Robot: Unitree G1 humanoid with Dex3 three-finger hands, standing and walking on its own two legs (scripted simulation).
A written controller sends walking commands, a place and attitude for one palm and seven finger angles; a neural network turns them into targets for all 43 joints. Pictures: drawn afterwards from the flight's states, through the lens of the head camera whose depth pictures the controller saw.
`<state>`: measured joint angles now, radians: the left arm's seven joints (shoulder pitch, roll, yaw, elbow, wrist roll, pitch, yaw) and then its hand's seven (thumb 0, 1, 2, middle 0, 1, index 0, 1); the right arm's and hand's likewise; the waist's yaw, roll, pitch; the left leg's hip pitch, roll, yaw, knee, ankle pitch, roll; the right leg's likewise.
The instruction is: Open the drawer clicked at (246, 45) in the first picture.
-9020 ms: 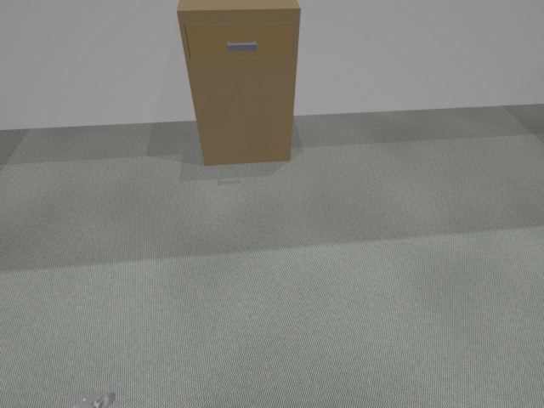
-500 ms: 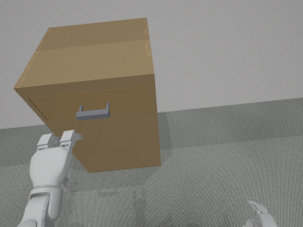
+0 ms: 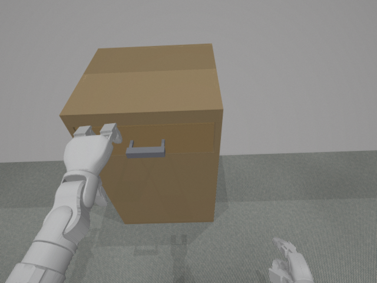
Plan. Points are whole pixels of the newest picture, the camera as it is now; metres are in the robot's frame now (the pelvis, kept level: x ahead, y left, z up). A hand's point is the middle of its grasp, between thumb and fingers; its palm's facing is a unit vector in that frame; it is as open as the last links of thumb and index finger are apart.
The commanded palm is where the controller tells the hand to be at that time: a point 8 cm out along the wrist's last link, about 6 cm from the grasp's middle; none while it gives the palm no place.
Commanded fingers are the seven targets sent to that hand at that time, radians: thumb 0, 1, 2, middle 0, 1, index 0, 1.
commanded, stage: raise the hand with hooked fingers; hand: left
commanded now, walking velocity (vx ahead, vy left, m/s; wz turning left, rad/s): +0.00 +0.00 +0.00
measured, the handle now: (146, 147) +0.52 +0.23 -0.09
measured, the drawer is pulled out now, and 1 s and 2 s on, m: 0.00 0.00 0.00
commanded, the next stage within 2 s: move the hooked fingers above the handle in 0.32 s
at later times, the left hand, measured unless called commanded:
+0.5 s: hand (114, 168) +0.32 +0.22 +0.07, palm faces +0.05 -0.06 -1.00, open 13.8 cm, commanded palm +0.30 +0.23 +0.12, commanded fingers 0.00 -0.50 0.30 -0.30 -1.20 -0.30 -1.20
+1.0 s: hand (126, 161) +0.37 +0.22 +0.03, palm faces -0.03 -0.01 -1.00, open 13.8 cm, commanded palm +0.36 +0.22 +0.09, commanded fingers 0.00 -0.50 0.30 -0.30 -1.20 -0.30 -1.20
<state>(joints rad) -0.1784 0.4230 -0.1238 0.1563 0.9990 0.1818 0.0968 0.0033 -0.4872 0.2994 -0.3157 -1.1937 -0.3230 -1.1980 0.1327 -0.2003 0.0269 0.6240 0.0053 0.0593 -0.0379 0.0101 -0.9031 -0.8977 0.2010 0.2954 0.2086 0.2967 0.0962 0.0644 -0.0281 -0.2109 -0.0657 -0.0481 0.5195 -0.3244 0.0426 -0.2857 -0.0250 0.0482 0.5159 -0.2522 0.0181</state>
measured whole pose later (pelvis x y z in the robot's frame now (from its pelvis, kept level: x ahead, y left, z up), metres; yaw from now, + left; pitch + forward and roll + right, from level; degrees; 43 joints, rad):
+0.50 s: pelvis +0.01 -0.02 +0.00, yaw +0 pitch +3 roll +0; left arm -0.12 0.41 -0.10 0.15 0.98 0.16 0.14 0.00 -0.49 0.30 -0.31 -1.20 -0.32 -1.20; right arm 0.14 -0.25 -0.02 0.66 0.01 0.07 -0.03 0.01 -0.91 -0.90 0.20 0.29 0.20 0.30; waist 0.08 0.09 -0.03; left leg -0.22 -0.04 -0.06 0.47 -0.31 0.01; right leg -0.31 0.00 0.04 0.50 -0.25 0.01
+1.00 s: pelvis +0.00 -0.04 -0.01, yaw +0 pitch +9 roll +1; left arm -0.39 0.45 -0.05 0.58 1.04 -0.03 0.22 0.00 -0.49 0.30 -0.32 -1.20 -0.32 -1.20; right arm 0.22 -0.26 -0.06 0.68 0.01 0.04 -0.07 0.01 -0.91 -0.90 0.20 0.29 0.21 0.30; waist 0.03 0.05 -0.06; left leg -0.41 -0.03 -0.06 0.61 -0.35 0.00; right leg -0.49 0.01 0.03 0.63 -0.28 -0.01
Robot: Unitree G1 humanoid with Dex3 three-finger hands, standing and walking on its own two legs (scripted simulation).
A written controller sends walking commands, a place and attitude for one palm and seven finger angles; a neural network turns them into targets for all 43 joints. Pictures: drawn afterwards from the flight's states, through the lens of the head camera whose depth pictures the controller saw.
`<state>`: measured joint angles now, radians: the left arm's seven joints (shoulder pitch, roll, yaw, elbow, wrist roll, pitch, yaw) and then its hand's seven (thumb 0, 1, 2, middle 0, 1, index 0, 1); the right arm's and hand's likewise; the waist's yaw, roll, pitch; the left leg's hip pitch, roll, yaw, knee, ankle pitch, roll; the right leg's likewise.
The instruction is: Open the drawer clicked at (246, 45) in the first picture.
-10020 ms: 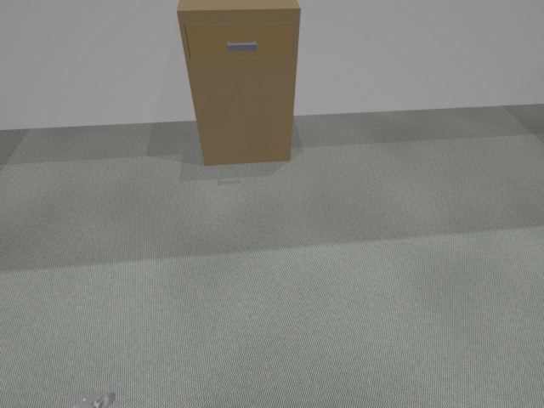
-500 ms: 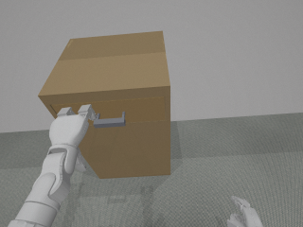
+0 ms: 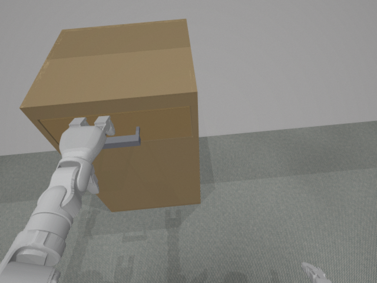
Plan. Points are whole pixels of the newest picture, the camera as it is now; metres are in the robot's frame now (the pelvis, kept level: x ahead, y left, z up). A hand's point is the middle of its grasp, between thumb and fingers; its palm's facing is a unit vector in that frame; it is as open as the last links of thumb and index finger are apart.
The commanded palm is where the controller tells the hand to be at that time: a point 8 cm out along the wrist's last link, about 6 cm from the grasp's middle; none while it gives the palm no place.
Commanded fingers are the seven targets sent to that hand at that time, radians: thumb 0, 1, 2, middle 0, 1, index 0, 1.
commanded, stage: move the hooked fingers above the handle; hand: left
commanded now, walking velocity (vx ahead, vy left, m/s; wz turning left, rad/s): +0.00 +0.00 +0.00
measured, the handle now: (120, 136) +0.52 +0.27 -0.08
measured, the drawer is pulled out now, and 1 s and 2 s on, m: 0.00 0.00 0.00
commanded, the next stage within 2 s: none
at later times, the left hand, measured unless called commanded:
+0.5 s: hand (106, 144) +0.43 +0.26 +0.01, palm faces -0.02 +0.00 -1.00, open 13.8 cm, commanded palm +0.42 +0.26 +0.06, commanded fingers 0.00 -0.50 0.30 -0.30 -1.20 -0.30 -1.20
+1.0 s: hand (118, 136) +0.48 +0.25 -0.03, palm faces -0.04 -0.02 -1.00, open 13.8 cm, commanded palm +0.46 +0.25 +0.04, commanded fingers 0.00 -0.50 0.30 -0.30 -1.20 -0.30 -1.20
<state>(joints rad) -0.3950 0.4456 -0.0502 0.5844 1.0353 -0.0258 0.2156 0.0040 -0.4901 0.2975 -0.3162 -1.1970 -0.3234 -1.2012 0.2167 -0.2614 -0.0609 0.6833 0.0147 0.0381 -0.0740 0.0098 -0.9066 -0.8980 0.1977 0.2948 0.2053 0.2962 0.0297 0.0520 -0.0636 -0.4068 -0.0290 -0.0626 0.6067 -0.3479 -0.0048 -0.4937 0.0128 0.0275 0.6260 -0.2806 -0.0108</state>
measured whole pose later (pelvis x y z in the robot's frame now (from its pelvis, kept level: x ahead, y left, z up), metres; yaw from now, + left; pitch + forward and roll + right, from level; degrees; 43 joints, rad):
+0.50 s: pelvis +0.00 +0.03 -0.01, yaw -1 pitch +15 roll -1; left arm -0.61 0.42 -0.05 0.91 1.09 -0.04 0.37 0.00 -0.49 0.30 -0.32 -1.20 -0.32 -1.20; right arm 0.31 -0.25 -0.07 0.71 0.00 0.04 -0.02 0.01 -0.91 -0.90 0.20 0.30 0.21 0.30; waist -0.04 0.04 -0.12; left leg -0.59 -0.04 -0.04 0.73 -0.40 0.03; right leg -0.66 0.00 0.05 0.70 -0.30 0.02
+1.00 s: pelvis +0.01 +0.02 -0.03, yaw -2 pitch +22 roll -1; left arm -0.77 0.47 0.02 1.08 1.12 -0.04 0.41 0.00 -0.49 0.30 -0.34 -1.22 -0.32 -1.20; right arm 0.35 -0.26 -0.07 0.73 -0.04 0.06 0.01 0.00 -0.91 -0.90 0.20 0.30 0.21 0.30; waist -0.10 0.05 -0.16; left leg -0.78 -0.02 -0.04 0.86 -0.46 0.02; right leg -0.84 0.03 0.04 0.80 -0.34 0.02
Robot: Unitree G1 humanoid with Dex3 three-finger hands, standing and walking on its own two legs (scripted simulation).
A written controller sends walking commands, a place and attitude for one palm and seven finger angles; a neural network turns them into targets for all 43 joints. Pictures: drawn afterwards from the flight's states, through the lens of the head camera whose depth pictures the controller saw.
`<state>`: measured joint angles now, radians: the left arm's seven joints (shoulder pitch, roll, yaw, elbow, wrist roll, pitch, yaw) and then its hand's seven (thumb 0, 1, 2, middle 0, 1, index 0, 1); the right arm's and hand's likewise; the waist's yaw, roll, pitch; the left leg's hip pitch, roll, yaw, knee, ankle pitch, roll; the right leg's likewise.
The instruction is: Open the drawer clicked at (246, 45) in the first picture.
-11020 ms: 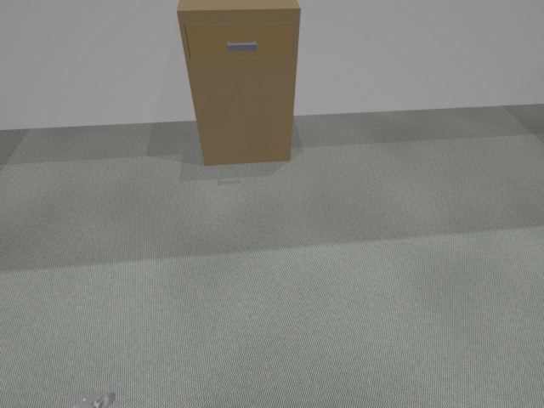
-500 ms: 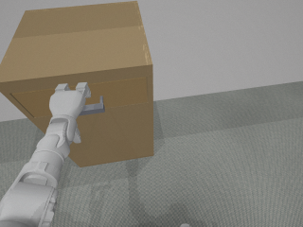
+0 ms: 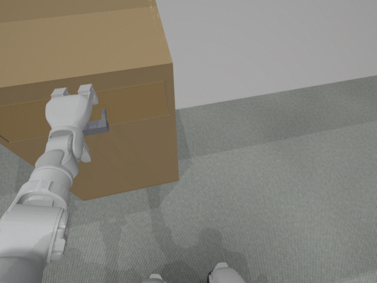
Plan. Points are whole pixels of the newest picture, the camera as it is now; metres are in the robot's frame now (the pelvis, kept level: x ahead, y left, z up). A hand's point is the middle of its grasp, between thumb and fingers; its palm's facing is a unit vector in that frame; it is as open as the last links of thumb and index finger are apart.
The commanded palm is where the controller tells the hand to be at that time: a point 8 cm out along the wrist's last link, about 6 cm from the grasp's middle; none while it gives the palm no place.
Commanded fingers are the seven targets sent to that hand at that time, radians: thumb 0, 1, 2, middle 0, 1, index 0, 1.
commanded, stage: move the hooked fingers above the handle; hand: left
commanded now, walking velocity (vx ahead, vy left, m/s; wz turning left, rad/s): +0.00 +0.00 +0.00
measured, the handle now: (82, 122) +0.51 +0.26 -0.05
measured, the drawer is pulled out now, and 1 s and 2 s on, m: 0.00 0.00 0.00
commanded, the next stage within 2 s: none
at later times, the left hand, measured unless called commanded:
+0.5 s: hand (74, 129) +0.46 +0.25 +0.00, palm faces -0.08 -0.02 -1.00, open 13.8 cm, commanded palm +0.45 +0.25 +0.07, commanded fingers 0.00 -0.50 0.30 -0.30 -1.20 -0.30 -1.20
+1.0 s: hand (72, 125) +0.46 +0.25 +0.01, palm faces -0.09 +0.01 -1.00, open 13.8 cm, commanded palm +0.46 +0.23 +0.06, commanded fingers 0.00 -0.50 0.30 -0.30 -1.20 -0.30 -1.20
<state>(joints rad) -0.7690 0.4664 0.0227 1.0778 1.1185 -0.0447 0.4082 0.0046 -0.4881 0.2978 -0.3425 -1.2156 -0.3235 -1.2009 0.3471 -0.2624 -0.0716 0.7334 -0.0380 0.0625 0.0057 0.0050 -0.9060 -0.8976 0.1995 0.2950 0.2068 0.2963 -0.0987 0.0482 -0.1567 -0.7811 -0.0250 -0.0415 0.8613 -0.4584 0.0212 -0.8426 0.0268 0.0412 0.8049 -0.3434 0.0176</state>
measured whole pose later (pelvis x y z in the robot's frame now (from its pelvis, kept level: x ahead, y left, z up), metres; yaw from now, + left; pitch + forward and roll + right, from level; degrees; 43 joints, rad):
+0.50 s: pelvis +0.00 +0.00 +0.00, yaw +0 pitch +21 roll -1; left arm -0.75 0.49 0.02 1.10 1.10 -0.06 0.38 0.00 -0.49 0.30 -0.32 -1.20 -0.32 -1.20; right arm 0.34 -0.27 -0.06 0.71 -0.02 0.07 0.00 0.00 -0.91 -0.90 0.20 0.30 0.21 0.30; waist -0.10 0.05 -0.15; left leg -0.77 -0.02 -0.04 0.85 -0.45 0.02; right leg -0.83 0.03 0.04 0.79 -0.33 0.02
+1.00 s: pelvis -0.01 +0.00 +0.00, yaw +1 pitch +21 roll -2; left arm -0.85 0.48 -0.06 1.17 1.08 0.01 0.38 0.00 -0.49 0.30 -0.32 -1.20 -0.32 -1.21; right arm 0.36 -0.25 -0.05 0.74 -0.02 0.06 0.00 0.00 -0.91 -0.90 0.20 0.30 0.21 0.30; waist -0.10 0.05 -0.16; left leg -0.78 -0.03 -0.06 0.87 -0.45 0.03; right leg -0.83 0.02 0.02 0.79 -0.34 0.02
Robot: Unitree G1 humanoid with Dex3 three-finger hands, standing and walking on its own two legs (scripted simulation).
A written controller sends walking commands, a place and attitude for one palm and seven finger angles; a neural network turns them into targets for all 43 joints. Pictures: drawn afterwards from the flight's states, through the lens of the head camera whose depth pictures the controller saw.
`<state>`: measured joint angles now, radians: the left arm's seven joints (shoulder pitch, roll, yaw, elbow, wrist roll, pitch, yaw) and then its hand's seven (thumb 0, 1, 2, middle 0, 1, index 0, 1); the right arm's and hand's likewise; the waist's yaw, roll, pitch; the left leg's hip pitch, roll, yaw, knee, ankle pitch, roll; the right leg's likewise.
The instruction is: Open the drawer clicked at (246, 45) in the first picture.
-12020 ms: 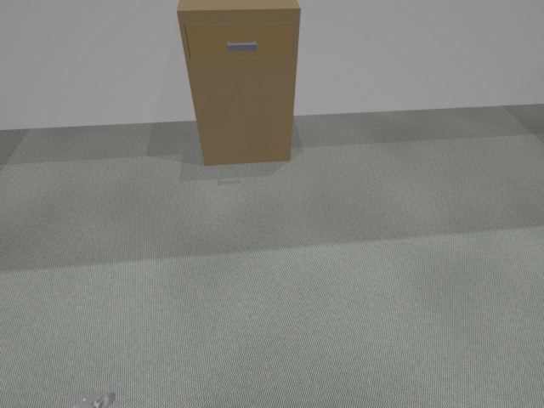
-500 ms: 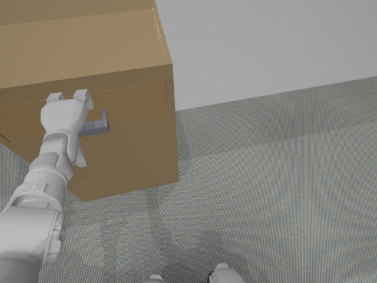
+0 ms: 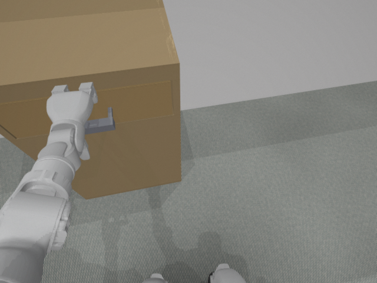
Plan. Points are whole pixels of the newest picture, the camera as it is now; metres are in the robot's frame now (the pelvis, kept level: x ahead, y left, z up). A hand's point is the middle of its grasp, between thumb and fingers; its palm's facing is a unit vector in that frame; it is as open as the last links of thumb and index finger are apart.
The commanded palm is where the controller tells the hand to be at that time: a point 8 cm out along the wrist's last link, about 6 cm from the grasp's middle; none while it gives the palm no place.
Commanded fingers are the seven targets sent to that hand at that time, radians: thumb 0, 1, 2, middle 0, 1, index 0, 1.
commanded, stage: move the hooked fingers above the handle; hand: left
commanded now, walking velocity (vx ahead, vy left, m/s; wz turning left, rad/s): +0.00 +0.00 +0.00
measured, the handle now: (89, 120) +0.52 +0.25 -0.05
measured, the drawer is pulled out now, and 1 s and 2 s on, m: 0.00 0.00 0.00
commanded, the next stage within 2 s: lower the fingers behind the handle in 1.18 s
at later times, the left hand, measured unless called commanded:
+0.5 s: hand (91, 121) +0.48 +0.22 +0.00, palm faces -0.07 -0.01 -1.00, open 13.8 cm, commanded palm +0.47 +0.21 +0.06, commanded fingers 0.00 -0.50 0.30 -0.30 -1.20 -0.30 -1.20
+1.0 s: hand (81, 123) +0.47 +0.24 +0.01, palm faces -0.07 +0.00 -1.00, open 13.8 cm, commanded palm +0.46 +0.23 +0.07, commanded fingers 0.00 -0.50 0.30 -0.30 -1.20 -0.30 -1.20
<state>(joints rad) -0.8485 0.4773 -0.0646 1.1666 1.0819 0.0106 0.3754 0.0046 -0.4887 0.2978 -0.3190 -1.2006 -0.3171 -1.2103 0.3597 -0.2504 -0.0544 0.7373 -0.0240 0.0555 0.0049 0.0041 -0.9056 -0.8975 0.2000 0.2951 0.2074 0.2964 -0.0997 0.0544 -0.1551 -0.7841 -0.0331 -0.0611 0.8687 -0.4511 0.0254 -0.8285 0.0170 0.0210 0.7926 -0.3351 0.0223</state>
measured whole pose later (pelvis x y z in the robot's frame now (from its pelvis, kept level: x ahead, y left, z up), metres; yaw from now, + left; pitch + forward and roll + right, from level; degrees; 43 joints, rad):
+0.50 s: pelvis +0.00 -0.01 +0.00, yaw +0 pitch +22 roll -2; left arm -0.84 0.46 -0.03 1.16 1.08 0.01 0.40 0.01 -0.49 0.30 -0.33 -1.21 -0.33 -1.21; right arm 0.35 -0.26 -0.05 0.74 -0.03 0.04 0.00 0.00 -0.91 -0.90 0.20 0.29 0.21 0.30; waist -0.11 0.06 -0.16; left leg -0.80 -0.02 -0.06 0.88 -0.45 0.01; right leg -0.86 0.03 0.02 0.81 -0.34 0.01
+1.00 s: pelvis +0.01 -0.01 +0.00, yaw -1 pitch +21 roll -1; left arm -0.77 0.49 0.01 1.10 1.09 -0.01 0.39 0.00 -0.49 0.30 -0.32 -1.20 -0.32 -1.20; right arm 0.33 -0.27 -0.06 0.73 -0.02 0.06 0.00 0.00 -0.91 -0.90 0.20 0.29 0.21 0.30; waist -0.09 0.06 -0.15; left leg -0.75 -0.02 -0.04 0.83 -0.45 0.02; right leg -0.81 0.03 0.04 0.78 -0.33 0.02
